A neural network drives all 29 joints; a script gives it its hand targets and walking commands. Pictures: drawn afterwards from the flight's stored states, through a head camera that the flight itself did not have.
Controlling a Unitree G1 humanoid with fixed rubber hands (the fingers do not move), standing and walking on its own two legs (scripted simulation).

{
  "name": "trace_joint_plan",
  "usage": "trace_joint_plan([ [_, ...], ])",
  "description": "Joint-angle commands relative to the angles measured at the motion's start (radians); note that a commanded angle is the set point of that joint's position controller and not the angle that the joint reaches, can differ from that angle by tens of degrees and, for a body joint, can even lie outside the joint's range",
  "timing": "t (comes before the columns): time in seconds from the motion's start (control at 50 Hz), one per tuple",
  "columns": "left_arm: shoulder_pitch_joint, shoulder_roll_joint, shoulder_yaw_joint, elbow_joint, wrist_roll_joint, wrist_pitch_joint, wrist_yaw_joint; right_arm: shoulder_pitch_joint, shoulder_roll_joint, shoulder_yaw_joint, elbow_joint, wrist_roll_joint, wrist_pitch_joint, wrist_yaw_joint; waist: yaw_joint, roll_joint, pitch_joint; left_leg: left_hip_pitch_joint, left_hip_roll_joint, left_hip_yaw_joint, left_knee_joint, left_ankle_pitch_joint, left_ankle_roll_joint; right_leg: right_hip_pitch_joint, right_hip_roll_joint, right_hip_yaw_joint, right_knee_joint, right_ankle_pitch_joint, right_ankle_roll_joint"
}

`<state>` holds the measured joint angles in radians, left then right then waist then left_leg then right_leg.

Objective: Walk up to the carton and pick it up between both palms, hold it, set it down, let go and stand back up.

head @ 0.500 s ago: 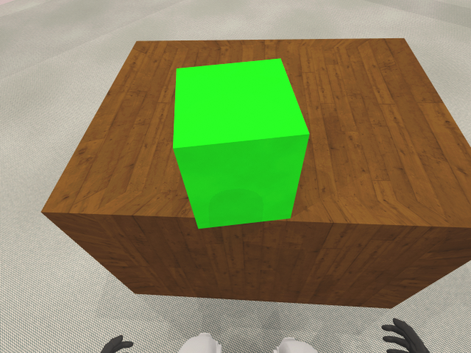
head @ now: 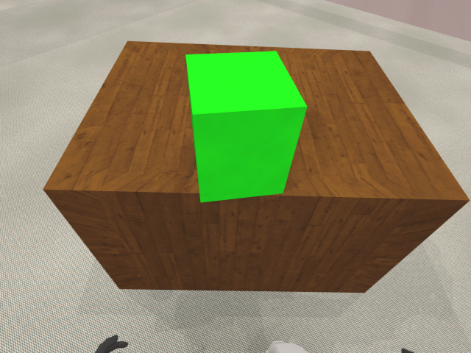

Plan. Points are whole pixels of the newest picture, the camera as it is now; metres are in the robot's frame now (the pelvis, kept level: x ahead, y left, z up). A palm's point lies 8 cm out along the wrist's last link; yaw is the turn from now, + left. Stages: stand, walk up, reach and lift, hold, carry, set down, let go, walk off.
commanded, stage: walk up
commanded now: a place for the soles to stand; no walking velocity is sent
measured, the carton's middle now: (237, 128) +0.58 -0.01 +0.06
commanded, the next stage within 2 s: none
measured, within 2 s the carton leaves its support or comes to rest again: neither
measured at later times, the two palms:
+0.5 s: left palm out of the picture +0.13 +0.24 -0.10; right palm out of the picture +0.08 -0.31 -0.08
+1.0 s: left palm out of the picture +0.13 +0.25 -0.11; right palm out of the picture +0.09 -0.31 -0.08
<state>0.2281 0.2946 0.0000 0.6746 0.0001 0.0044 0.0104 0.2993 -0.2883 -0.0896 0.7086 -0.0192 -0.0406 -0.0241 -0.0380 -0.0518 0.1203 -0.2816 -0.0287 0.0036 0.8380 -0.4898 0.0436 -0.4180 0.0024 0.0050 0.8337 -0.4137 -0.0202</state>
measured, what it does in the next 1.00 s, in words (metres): steps on the spot: left foot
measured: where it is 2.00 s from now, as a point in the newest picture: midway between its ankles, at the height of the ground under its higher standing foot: outside the picture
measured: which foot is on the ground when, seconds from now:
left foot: down 0.00-0.48, up 0.50-0.70, down 0.72-1.00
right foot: down 0.00-1.00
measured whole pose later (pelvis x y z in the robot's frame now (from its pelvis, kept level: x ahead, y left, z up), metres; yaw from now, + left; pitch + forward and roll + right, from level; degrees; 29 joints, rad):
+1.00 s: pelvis +0.02 -0.02 +0.00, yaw -1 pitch -4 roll +0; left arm 0.25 0.33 0.00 0.71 0.00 -0.03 0.00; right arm 0.31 -0.32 -0.07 0.72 -0.02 -0.07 -0.02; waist -0.01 -0.04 0.11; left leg -0.35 0.00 0.00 0.85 -0.44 0.01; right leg -0.40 0.01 0.01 0.82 -0.33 -0.02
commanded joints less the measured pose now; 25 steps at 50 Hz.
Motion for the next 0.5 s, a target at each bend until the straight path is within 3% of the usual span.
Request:
trace_joint_plan([
  [0.0,0.039,0.274,0.130,-0.031,0.040,-0.065,-0.002,-0.059,-0.286,-0.057,-0.076,-0.024,-0.028,0.000,0.065,0.148,-0.098,-0.137,0.181,-0.188,-0.142,0.320,0.092,0.216,-0.024,0.108,-0.248,0.113,-0.075],
  [0.02,0.095,0.316,0.137,-0.024,0.049,-0.077,-0.001,-0.047,-0.256,-0.051,-0.085,-0.017,-0.032,-0.001,0.077,0.017,-0.131,-0.268,0.102,-0.126,-0.006,0.227,0.050,0.301,-0.123,0.334,-0.302,0.102,-0.141],
  [0.04,0.117,0.354,0.146,-0.010,0.042,-0.080,-0.005,-0.021,-0.229,-0.038,-0.081,-0.007,-0.030,-0.001,0.072,-0.095,-0.117,-0.308,-0.011,0.003,0.128,-0.045,0.014,0.280,-0.268,0.553,-0.443,-0.051,-0.228],
  [0.06,0.110,0.370,0.146,-0.006,0.040,-0.079,-0.010,0.001,-0.273,-0.050,-0.064,-0.009,-0.019,-0.002,0.069,-0.076,-0.115,-0.306,-0.008,-0.018,0.168,-0.213,0.011,0.263,-0.341,0.665,-0.497,-0.151,-0.285],
  [0.1,0.058,0.368,0.139,-0.012,0.047,-0.072,-0.007,0.009,-0.296,-0.057,-0.051,-0.019,-0.029,0.005,0.050,-0.067,-0.061,-0.264,0.018,-0.034,0.111,-0.178,0.021,0.167,-0.326,0.644,-0.517,-0.241,-0.289],
  [0.12,0.019,0.356,0.136,-0.024,0.049,-0.066,-0.007,0.043,-0.283,-0.061,-0.030,-0.019,-0.033,0.008,0.023,-0.043,-0.038,-0.204,0.035,-0.027,0.009,-0.108,0.028,0.107,-0.306,0.580,-0.498,-0.231,-0.255],
  [0.14,-0.023,0.334,0.128,-0.028,0.043,-0.062,-0.010,0.097,-0.275,-0.064,-0.015,-0.024,-0.042,0.010,-0.012,-0.072,-0.059,-0.055,0.040,-0.007,-0.095,-0.005,0.050,-0.002,-0.268,0.467,-0.453,-0.220,-0.206],
  [0.16,-0.088,0.294,0.114,-0.039,0.041,-0.054,-0.014,0.134,-0.273,-0.069,0.009,-0.027,-0.051,0.010,-0.053,-0.017,-0.046,0.103,0.051,-0.072,-0.266,-0.008,0.062,-0.158,-0.175,0.316,-0.339,-0.176,-0.134],
  [0.18,-0.114,0.235,0.102,-0.058,0.033,-0.046,-0.014,0.203,-0.329,-0.089,0.013,-0.043,-0.064,0.007,-0.086,0.167,-0.030,0.206,0.210,-0.443,-0.472,-0.200,0.114,-0.360,-0.031,0.150,-0.025,-0.131,-0.050],
  [0.2,-0.103,0.249,0.105,-0.054,0.037,-0.042,-0.003,0.170,-0.410,-0.107,-0.003,-0.030,-0.066,0.006,-0.067,0.208,0.023,0.131,0.398,-0.686,-0.597,-0.264,0.136,-0.421,0.039,0.055,0.099,-0.131,-0.012],
  [0.22,-0.101,0.310,0.122,-0.033,0.038,-0.040,-0.002,0.107,-0.412,-0.104,-0.009,-0.032,-0.069,0.001,-0.035,0.119,0.069,0.048,0.413,-0.695,-0.589,-0.145,0.140,-0.360,0.004,0.129,0.132,-0.117,-0.017],
  [0.24,-0.052,0.299,0.117,-0.024,0.028,-0.045,-0.005,0.087,-0.387,-0.095,-0.014,-0.030,-0.075,-0.003,-0.001,0.098,0.035,0.099,0.384,-0.630,-0.530,0.067,0.143,-0.308,-0.016,0.132,0.118,-0.088,-0.019],
  [0.28,-0.033,0.282,0.117,-0.023,0.030,-0.049,-0.011,0.066,-0.345,-0.083,-0.018,-0.028,-0.076,-0.009,0.000,0.153,-0.056,0.184,0.316,-0.464,-0.404,0.424,0.111,-0.243,-0.039,0.079,0.082,-0.070,-0.009],
  [0.3,-0.033,0.279,0.118,-0.023,0.030,-0.047,-0.011,0.093,-0.334,-0.077,-0.014,-0.026,-0.074,-0.010,-0.015,0.161,-0.084,0.208,0.297,-0.418,-0.363,0.580,0.085,-0.218,-0.030,0.060,0.084,-0.060,-0.007],
  [0.32,-0.050,0.263,0.114,-0.037,0.031,-0.048,-0.011,0.112,-0.333,-0.073,-0.020,-0.026,-0.073,-0.012,-0.022,0.201,-0.096,0.194,0.301,-0.401,-0.332,0.675,0.100,-0.193,-0.032,0.029,0.075,-0.058,-0.011],
  [0.36,-0.028,0.256,0.114,-0.042,0.023,-0.058,-0.007,0.064,-0.333,-0.067,-0.028,-0.019,-0.063,-0.015,-0.003,0.226,-0.104,0.161,0.304,-0.346,-0.270,0.758,0.139,-0.125,-0.024,-0.001,0.013,-0.031,-0.022],
  [0.38,-0.030,0.263,0.113,-0.041,0.024,-0.063,-0.004,0.034,-0.329,-0.067,-0.040,-0.012,-0.058,-0.013,0.010,0.171,-0.092,0.097,0.290,-0.298,-0.247,0.708,0.136,-0.051,-0.021,-0.022,-0.052,0.023,-0.031],
  [0.4,0.016,0.255,0.110,-0.025,0.028,-0.072,-0.002,-0.006,-0.334,-0.060,-0.046,-0.007,-0.053,-0.011,0.052,0.164,-0.091,-0.010,0.257,-0.220,-0.195,0.652,0.121,0.081,-0.012,-0.031,-0.132,0.163,-0.053],
  [0.42,0.064,0.279,0.123,-0.014,0.035,-0.083,0.001,-0.060,-0.304,-0.053,-0.060,-0.002,-0.049,-0.006,0.091,0.095,-0.109,-0.118,0.191,-0.134,-0.078,0.613,0.083,0.219,-0.015,0.042,-0.228,0.249,-0.087],
  [0.44,0.145,0.336,0.144,0.002,0.042,-0.093,0.008,-0.065,-0.255,-0.043,-0.077,0.007,-0.043,-0.003,0.121,-0.054,-0.141,-0.284,0.072,-0.037,0.158,0.455,0.023,0.328,-0.149,0.361,-0.339,0.253,-0.144],
  [0.46,0.164,0.375,0.146,-0.002,0.032,-0.099,0.004,-0.019,-0.233,-0.031,-0.077,0.013,-0.032,-0.002,0.104,-0.136,-0.137,-0.337,-0.010,0.022,0.302,-0.038,-0.011,0.307,-0.328,0.658,-0.478,0.167,-0.247],
  [0.48,0.127,0.395,0.142,0.010,0.023,-0.097,-0.003,0.003,-0.291,-0.044,-0.062,0.004,-0.018,-0.005,0.068,-0.070,-0.107,-0.318,0.002,-0.044,0.304,-0.185,0.000,0.241,-0.349,0.690,-0.493,0.031,-0.283],
])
